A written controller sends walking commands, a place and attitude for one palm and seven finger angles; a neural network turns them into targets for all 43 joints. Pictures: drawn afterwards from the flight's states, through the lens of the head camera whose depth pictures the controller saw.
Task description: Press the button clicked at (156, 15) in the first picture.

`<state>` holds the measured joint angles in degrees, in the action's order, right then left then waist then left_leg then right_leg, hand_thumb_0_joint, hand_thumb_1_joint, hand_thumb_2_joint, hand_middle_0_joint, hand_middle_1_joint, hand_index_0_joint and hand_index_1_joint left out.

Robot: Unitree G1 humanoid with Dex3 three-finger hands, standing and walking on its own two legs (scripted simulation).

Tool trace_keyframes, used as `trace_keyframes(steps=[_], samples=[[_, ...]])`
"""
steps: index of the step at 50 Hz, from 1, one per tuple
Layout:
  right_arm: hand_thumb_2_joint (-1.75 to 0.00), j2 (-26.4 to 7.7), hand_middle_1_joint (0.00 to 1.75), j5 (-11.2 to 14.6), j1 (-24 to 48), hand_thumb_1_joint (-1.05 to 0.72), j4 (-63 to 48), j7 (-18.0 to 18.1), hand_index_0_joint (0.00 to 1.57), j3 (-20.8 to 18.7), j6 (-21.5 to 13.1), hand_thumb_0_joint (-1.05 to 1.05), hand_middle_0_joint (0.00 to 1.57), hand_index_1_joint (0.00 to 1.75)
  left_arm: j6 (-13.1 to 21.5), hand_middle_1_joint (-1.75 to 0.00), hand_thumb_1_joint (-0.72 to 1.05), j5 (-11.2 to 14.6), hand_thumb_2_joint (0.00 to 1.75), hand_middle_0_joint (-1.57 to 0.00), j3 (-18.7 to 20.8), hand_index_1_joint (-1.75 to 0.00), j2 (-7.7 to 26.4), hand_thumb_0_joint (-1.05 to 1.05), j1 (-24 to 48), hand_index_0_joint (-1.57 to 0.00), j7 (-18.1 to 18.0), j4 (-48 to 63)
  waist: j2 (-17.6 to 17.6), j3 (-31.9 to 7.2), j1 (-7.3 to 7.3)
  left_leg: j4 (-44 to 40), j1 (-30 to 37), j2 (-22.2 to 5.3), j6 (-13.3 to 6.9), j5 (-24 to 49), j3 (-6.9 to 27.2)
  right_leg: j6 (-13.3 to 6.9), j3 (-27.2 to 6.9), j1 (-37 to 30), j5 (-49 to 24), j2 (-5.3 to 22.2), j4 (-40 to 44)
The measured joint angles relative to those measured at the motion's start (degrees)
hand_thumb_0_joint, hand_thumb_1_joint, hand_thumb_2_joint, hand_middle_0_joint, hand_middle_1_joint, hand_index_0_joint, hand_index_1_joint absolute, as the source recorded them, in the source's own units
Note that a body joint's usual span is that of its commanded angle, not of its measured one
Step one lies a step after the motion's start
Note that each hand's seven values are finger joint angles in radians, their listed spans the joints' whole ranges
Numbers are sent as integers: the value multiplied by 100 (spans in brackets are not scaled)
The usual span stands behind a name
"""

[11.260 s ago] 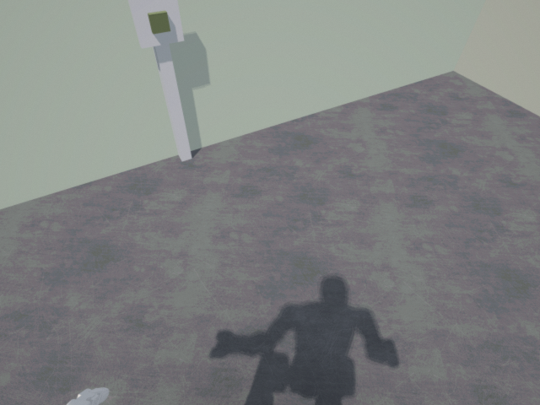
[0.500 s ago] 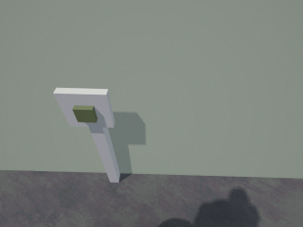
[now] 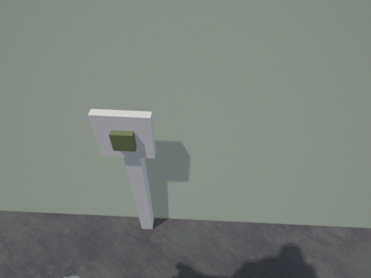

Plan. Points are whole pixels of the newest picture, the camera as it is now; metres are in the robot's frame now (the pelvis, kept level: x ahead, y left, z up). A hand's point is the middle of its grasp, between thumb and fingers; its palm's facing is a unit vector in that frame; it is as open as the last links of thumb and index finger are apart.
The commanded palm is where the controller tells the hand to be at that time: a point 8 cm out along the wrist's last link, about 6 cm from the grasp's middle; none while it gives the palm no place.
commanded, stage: look again from close up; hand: left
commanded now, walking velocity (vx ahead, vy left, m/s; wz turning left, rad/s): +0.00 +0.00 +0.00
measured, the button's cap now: (123, 140) +0.51 +0.22 -0.03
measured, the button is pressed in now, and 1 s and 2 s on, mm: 0 0 0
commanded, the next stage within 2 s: raise the hand and make a fist in 0.08 s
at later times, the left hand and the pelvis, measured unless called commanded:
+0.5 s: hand (86, 267) +0.16 +0.22 -0.06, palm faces +0.12 -0.99 -0.08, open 6.2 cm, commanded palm +0.11 +0.28 -0.06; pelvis -0.03 -0.02 -0.07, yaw +2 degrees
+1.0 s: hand (88, 259) +0.18 +0.22 -0.06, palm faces +0.04 -1.00 -0.03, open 3.2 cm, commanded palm +0.15 +0.28 -0.05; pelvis -0.01 -0.01 -0.10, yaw +1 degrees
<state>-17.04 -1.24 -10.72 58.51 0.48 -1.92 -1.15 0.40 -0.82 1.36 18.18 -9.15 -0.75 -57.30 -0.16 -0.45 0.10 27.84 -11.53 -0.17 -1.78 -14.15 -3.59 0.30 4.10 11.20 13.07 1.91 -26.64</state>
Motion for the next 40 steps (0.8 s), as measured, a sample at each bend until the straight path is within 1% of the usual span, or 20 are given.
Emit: trace_keyframes(steps=[4, 9, 10, 11, 12, 14, 16, 19, 21, 23, 25, 26, 28, 29, 31, 33, 35, 37, 40], samples=[[-90, -106, 30, -4, 183, -91, -39, -50, 21, 42, 5, 1, 20, 30, -29, -30, 91, -11, 90, -20, -41, -30, 90, 1, 69, -20, 36, -23, 16, 11, -25, -165, 34, 67, -41, 111, -22, 43, -21, -4, -82, 59, 99], [-90, -170, 30, 5, 297, -91, -3, -92, 21, 89, 21, 1, 20, 30, -55, -30, 91, -17, 90, -20, -94, -30, 125, 1, 29, -20, 63, -118, 35, 46, -58, -330, 74, 120, -66, 213, -22, 73, -20, -20, -145, 105, 199], [-90, -175, 30, 35, 295, -91, -42, -86, 21, 95, 35, 1, 20, 30, -53, -30, 91, -16, 90, -20, -102, -30, 107, 1, -13, -20, 10, -107, 51, 54, -73, -277, 28, 108, -60, 199, -30, 77, -26, 18, -143, 96, 172], [-90, -127, 30, 100, 183, -91, -280, -51, 21, 55, 4, 1, 20, 30, -246, -30, 91, 144, 90, -20, 280, -30, 28, 1, -256, -20, 79, 575, 18, 88, -74, -204, -35, 114, -52, 173, -24, 69, -21, 88, -108, 108, 74], [-90, -54, 30, 153, 17, -91, -565, 22, 21, 28, -157, 1, 20, 30, -114, -31, 91, 312, 90, -20, 622, -30, -40, 1, -526, -20, 165, 1362, -46, 134, -117, -137, -94, 130, -44, 152, -17, 26, -15, 177, -43, 130, -68], [-90, 72, 30, 249, -224, -91, -990, 121, 21, 32, -547, 1, 20, 30, 368, -32, 91, 650, 90, -22, 894, -31, -94, 2, -884, -21, 235, 2568, -121, 160, -166, 82, -285, 143, -23, 80, 39, -21, 37, 360, 95, 160, -333], [-90, 169, 30, 284, -313, -91, -1365, 143, 21, 20, -831, 1, 20, 30, 808, -34, 91, 947, 90, -24, 1043, -34, -175, 2, -1037, -23, 358, 3383, -96, 147, -139, 419, -579, 127, -9, -42, 113, -25, 107, 592, 214, 163, -600], [-90, 282, 30, 261, -215, -91, -1779, 139, 21, 47, -1153, 1, 20, 30, 1801, -40, 91, 1286, 90, -28, 1247, -39, -276, 1, -1050, -28, 778, 3824, -50, -73, -39, 1182, -1420, 92, 23, -323, 165, -75, 100, 1402, 515, 140, -1331], [-90, 359, 30, 233, -102, -90, -1993, 91, 21, 57, -1339, 1, 20, 30, 2529, -44, 91, 1518, 90, -32, 1358, -43, -302, 1, -999, -32, 1211, 3818, -95, -274, -3, 1843, -2177, 76, 44, -558, 174, -113, 6, 2176, 753, 88, -2016], [-90, 404, 30, 214, -1, -90, -2165, 16, 21, 48, -1518, 1, 20, 30, 3178, -49, 91, 1718, 90, -37, 1436, -48, -327, 1, -971, -36, 1727, 3751, -158, -436, -29, 2568, -2936, 26, 63, -834, 180, -121, -39, 2936, 1009, 42, -2727], [-90, 395, 30, 208, 71, -90, -2325, -54, 21, 40, -1650, 1, 20, 30, 3606, -54, 91, 1869, 90, -41, 1491, -53, -341, 1, -1017, -41, 2282, 3748, -188, -558, -85, 3260, -3600, -37, 118, -1145, 228, -149, -26, 3585, 1240, -10, -3369], [-90, 380, 30, 213, 100, -90, -2395, -68, 21, 41, -1690, 1, 21, 30, 3719, -57, 91, 1927, 90, -44, 1517, -56, -330, 1, -1056, -44, 2547, 3784, -193, -595, -118, 3584, -3880, -71, 123, -1272, 253, -175, -7, 3847, 1384, -36, -3663], [-90, 353, 30, 231, 148, -90, -2506, -45, 21, 47, -1711, 1, 21, 30, 3710, -62, 91, 2056, 90, -49, 1563, -62, -283, 1, -1169, -49, 2943, 3988, -190, -635, -185, 4106, -4289, -125, 167, -1545, 325, -213, 41, 4229, 1587, -85, -4124], [-90, 347, 30, 244, 168, -90, -2543, -17, 21, 51, -1698, 1, 21, 30, 3620, -65, 90, 2138, 90, -52, 1596, -65, -255, 1, -1229, -52, 3072, 4144, -183, -632, -216, 4320, -4433, -148, 166, -1638, 361, -227, 71, 4350, 1666, -106, -4305], [-90, 358, 30, 278, 205, -90, -2564, 53, 21, 48, -1653, 1, 21, 30, 3358, -71, 90, 2308, 90, -58, 1688, -71, -235, 1, -1337, -57, 3193, 4498, -132, -606, -267, 4620, -4595, -193, 210, -1802, 456, -256, 156, 4459, 1868, -147, -4539], [-90, 394, 30, 308, 214, -90, -2539, 130, 21, 46, -1602, 2, 20, 30, 3052, -77, 90, 2437, 90, -63, 1795, -76, -226, 2, -1417, -63, 3167, 4876, -70, -598, -308, 4751, -4648, -220, 233, -1917, 547, -291, 241, 4461, 1963, -180, -4603], [-90, 451, 30, 324, 212, -90, -2483, 186, 21, 39, -1554, 2, 20, 30, 2766, -83, 90, 2488, 90, -69, 1893, -82, -213, 2, -1471, -68, 3080, 5225, -18, -625, -329, 4779, -4654, -235, 228, -1955, 610, -285, 299, 4423, 1998, -202, -4572], [-90, 502, 30, 329, 202, -90, -2430, 208, 21, 21, -1499, 2, 20, 30, 2492, -89, 90, 2458, 90, -74, 1937, -88, -202, 2, -1501, -73, 2983, 5477, 51, -672, -315, 4719, -4626, -233, 224, -1952, 656, -271, 342, 4357, 1985, -208, -4466], [-90, 556, 30, 326, 189, -90, -2398, 209, 21, 5, -1415, 2, 20, 30, 2155, -98, 90, 2367, 90, -82, 1910, -97, -164, 2, -1529, -81, 2938, 5618, 126, -756, -261, 4549, -4563, -220, 199, -1896, 646, -239, 334, 4285, 1918, -203, -4277]])
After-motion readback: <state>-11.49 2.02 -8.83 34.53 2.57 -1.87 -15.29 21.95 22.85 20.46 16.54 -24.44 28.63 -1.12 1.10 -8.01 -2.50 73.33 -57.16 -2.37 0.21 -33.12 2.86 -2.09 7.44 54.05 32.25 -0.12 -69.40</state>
